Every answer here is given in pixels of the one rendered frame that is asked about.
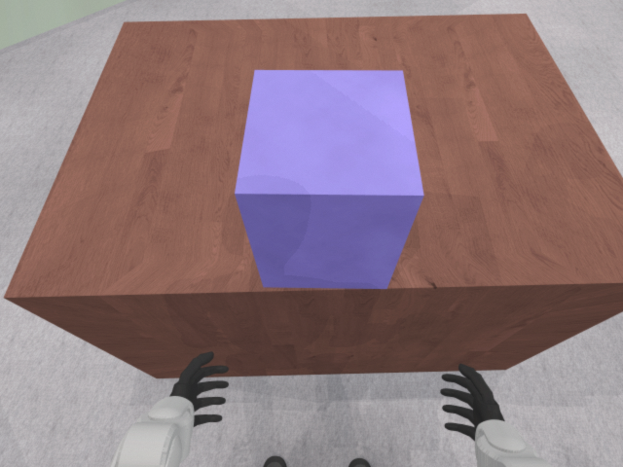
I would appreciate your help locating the robot left forearm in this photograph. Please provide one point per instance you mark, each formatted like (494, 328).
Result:
(160, 437)

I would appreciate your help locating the robot right forearm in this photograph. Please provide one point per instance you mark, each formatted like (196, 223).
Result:
(499, 444)

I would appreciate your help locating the robot left hand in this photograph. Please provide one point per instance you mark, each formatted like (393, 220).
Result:
(189, 388)

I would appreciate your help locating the carton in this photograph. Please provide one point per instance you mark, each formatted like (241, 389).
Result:
(329, 183)

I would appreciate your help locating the pedestal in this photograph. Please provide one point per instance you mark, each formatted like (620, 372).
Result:
(141, 251)

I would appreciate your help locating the robot right hand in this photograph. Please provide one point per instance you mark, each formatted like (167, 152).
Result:
(481, 400)

